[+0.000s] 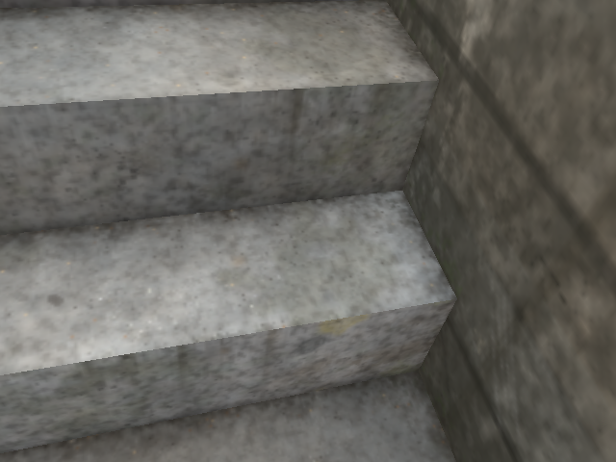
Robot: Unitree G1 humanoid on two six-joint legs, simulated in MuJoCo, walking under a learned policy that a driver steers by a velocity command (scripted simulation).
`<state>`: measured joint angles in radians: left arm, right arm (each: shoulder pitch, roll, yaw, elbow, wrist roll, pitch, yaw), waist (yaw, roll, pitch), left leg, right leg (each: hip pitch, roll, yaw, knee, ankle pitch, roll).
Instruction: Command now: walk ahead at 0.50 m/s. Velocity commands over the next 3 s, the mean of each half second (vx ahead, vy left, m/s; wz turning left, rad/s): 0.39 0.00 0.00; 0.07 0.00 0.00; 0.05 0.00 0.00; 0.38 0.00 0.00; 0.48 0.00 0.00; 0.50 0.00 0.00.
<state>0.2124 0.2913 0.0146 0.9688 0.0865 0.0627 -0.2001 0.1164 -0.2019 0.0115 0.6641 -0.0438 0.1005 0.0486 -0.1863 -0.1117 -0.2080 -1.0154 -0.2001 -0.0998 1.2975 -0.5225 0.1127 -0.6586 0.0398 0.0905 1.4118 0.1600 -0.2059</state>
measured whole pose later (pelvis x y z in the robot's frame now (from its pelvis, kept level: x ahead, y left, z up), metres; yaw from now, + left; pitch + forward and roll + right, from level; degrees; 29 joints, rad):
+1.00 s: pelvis +0.29 +0.00 +0.32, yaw +0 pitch -1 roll -1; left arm 0.08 0.14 0.02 0.90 -0.01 -0.09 -0.15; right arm 0.33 -0.17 -0.03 1.00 0.04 -0.04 0.06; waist -0.01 0.03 -0.08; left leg -0.37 0.04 0.04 0.76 -0.40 0.01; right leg -0.44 -0.09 -0.04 0.70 -0.26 0.06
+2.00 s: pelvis +0.39 -0.01 +0.33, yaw +0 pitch +4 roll +0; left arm 0.25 0.17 0.00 0.99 -0.02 -0.04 -0.11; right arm 0.37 -0.16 -0.04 1.08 0.02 -0.08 0.09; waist -0.01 0.02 -0.10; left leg -0.20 0.03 0.04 0.57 -0.42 0.02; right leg -0.31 -0.09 -0.06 0.61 -0.35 0.00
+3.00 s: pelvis +0.37 -0.02 +0.33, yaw +0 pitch +2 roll +0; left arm 0.23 0.14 0.01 0.94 -0.02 -0.04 -0.12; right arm 0.34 -0.17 -0.03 1.06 0.02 -0.06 0.08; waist -0.01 0.03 -0.05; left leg -0.20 0.05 0.03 0.57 -0.40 -0.03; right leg -0.30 -0.08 -0.08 0.59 -0.32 0.03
